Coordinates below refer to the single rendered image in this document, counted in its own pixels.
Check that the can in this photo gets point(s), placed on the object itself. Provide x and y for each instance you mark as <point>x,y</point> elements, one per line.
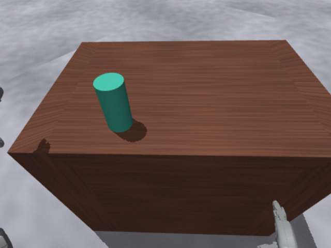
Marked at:
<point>112,95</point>

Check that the right robot hand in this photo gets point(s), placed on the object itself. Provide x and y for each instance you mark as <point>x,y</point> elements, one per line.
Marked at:
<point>285,236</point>

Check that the left robot arm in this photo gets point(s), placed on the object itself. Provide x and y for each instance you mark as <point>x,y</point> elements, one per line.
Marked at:
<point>4,240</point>

